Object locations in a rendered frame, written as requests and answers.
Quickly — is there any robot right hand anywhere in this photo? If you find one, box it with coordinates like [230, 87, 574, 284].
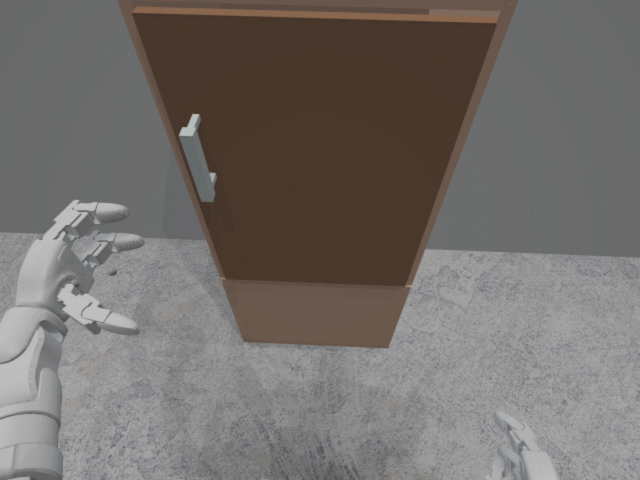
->
[485, 410, 560, 480]

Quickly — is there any robot left hand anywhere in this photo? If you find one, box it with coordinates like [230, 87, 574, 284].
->
[15, 200, 145, 335]

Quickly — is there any left robot forearm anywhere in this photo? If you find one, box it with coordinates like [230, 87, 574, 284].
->
[0, 306, 68, 480]

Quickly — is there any handle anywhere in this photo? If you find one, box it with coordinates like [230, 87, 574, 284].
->
[179, 114, 217, 202]

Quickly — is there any cupboard door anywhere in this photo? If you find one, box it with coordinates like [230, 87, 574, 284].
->
[132, 6, 497, 287]

